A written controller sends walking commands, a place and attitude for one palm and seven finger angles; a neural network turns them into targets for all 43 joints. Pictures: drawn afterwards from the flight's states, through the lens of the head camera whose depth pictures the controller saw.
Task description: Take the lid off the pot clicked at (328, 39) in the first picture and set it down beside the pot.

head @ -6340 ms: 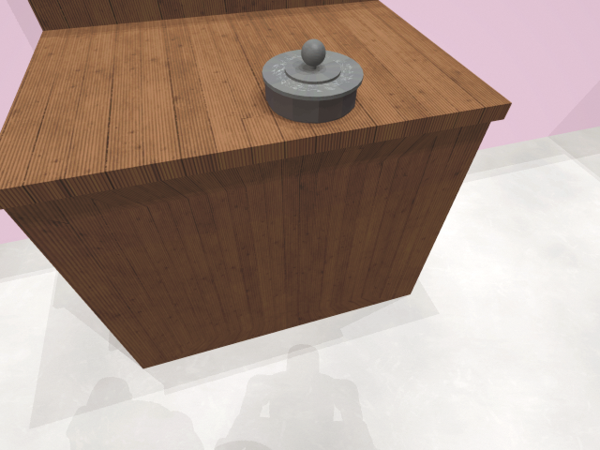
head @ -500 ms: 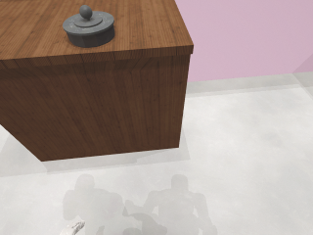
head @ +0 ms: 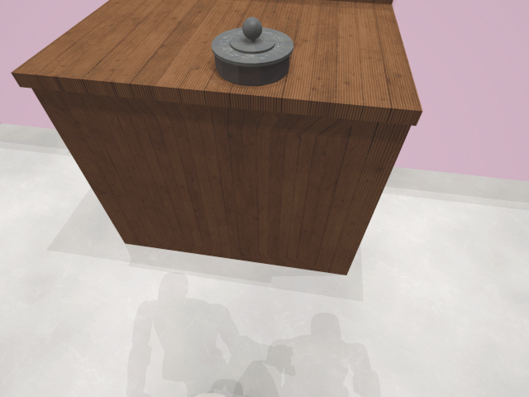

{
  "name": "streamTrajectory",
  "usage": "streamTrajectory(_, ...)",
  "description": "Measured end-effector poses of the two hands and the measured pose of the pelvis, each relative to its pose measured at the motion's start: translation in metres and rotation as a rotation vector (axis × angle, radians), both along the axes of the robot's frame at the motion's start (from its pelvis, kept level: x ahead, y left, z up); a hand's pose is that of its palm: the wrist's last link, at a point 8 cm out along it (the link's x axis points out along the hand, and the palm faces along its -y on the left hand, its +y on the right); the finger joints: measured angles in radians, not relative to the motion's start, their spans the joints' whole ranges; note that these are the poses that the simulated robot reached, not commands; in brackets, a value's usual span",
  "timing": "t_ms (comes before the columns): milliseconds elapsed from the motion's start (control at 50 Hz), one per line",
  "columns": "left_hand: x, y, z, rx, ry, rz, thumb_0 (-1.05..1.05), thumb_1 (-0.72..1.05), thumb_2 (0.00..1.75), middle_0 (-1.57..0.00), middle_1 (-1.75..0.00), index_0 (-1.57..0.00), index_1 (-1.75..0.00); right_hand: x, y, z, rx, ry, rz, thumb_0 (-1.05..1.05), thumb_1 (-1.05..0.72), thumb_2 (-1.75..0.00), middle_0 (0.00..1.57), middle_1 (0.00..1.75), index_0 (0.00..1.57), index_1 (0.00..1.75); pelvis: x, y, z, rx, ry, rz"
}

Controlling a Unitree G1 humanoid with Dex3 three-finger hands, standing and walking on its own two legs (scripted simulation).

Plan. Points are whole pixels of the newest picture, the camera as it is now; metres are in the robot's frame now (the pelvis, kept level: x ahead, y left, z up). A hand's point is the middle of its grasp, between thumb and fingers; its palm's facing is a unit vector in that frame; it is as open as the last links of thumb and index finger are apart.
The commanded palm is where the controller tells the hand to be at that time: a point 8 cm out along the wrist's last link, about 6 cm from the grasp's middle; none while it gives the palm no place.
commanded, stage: take the last steps up to it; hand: left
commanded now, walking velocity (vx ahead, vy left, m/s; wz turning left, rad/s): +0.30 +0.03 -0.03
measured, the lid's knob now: (252, 28) +0.85 +0.15 +0.16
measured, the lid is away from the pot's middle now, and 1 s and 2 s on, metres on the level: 0.00 0.00 0.00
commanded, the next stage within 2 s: come to a stop and stand still in 0.86 s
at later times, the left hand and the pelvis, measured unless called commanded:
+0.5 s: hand (175, 307) +0.29 +0.23 -0.17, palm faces -0.06 -0.98 -0.19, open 7.4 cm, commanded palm none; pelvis +0.16 +0.05 -0.01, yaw -3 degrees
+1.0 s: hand (203, 292) +0.33 +0.18 -0.17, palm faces +0.03 -0.98 -0.21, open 7.3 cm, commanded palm none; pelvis +0.33 +0.00 +0.00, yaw -3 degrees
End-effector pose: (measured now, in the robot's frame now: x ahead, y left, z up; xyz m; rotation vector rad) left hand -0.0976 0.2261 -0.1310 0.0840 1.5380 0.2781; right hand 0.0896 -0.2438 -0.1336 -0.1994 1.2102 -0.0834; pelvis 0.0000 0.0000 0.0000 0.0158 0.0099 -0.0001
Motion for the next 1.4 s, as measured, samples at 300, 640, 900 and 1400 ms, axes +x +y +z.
streamTrajectory(300, 0.176, 0.070, -0.024, -0.045, -0.150, -0.119, 0.01, 0.91, 0.90, -0.19, -0.30, -0.20, -0.30, 0.030, 0.068, 0.005, -0.051, -0.033, -0.123, -0.03, -0.97, -0.90, 0.21, 0.30, 0.20, 0.30, 0.086, 0.061, -0.004, -0.008, -0.021, -0.039)
streamTrajectory(640, 0.481, 0.012, -0.015, 0.003, -0.497, -0.349, 0.00, 0.91, 0.90, -0.19, -0.30, -0.20, -0.30, -0.022, 0.081, -0.034, 0.096, 0.494, -0.307, 0.00, -0.91, -0.90, 0.20, 0.30, 0.20, 0.30, 0.227, 0.019, -0.035, 0.007, -0.029, -0.055)
streamTrajectory(900, 0.440, 0.005, -0.007, 0.026, -0.231, -0.194, -0.01, 0.94, 0.90, -0.20, -0.30, -0.20, -0.30, 0.220, 0.016, -0.022, 0.036, 0.108, -0.185, 0.01, -0.93, -0.90, 0.20, 0.30, 0.19, 0.30, 0.305, -0.005, -0.006, -0.009, -0.002, -0.054)
streamTrajectory(1400, 0.482, 0.014, -0.017, 0.051, -0.153, -0.185, 0.00, 0.91, 0.90, -0.20, -0.30, -0.20, -0.30, 0.327, 0.018, -0.024, 0.018, -0.008, -0.168, -0.02, -0.93, -0.90, 0.21, 0.30, 0.20, 0.30, 0.344, -0.002, -0.014, 0.008, -0.005, -0.096)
